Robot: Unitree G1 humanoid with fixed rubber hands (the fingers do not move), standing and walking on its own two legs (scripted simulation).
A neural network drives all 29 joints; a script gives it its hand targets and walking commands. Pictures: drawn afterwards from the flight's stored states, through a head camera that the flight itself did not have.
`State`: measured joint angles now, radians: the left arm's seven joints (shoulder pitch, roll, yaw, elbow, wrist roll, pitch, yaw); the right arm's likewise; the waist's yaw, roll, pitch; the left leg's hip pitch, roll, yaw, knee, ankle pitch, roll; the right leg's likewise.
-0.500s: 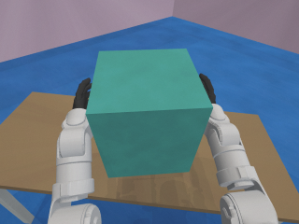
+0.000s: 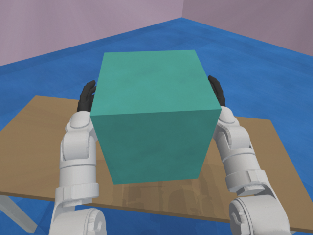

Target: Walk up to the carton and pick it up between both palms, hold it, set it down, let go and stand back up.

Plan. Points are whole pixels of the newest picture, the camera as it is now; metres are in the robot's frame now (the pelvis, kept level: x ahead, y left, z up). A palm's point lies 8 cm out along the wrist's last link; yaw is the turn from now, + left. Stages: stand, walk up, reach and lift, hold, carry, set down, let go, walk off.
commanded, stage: hold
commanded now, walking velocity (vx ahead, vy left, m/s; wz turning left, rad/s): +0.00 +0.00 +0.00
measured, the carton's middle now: (153, 118) +0.36 +0.00 +0.15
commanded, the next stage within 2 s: none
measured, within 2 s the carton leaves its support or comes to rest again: neither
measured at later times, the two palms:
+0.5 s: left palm (86, 113) +0.36 +0.16 +0.17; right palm (214, 107) +0.37 -0.16 +0.18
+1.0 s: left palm (86, 113) +0.36 +0.16 +0.17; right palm (215, 107) +0.37 -0.16 +0.18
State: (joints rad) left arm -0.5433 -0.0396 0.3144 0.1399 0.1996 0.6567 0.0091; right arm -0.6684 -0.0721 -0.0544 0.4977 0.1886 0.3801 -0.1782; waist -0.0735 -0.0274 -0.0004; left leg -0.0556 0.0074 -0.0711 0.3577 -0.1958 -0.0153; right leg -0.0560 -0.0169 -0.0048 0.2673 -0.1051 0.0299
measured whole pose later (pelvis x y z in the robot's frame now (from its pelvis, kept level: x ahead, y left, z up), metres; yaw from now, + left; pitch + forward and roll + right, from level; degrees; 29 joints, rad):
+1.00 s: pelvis +0.00 +0.00 +0.00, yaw +0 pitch -6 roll -1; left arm -0.52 -0.05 0.30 0.11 0.20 0.67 0.01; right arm -0.65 -0.08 -0.04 0.47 0.20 0.38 -0.18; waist -0.08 -0.03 0.00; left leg -0.05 0.01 -0.07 0.36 -0.20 -0.01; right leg -0.04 -0.02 -0.01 0.26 -0.11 0.03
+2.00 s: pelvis +0.01 +0.00 +0.00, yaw +0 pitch -6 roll -1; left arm -0.51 -0.04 0.30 0.10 0.20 0.66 0.01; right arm -0.63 -0.08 -0.04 0.45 0.21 0.38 -0.18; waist -0.08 -0.03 0.00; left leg -0.05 0.01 -0.07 0.36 -0.21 -0.01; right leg -0.04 -0.02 -0.01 0.26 -0.12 0.03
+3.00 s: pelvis +0.00 +0.00 +0.00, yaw +1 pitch -6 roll -1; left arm -0.53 -0.04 0.30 0.13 0.20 0.66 0.01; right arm -0.65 -0.07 -0.05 0.49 0.20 0.37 -0.18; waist -0.08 -0.03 0.00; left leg -0.06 0.01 -0.06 0.36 -0.20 -0.01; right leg -0.05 -0.02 0.00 0.27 -0.11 0.03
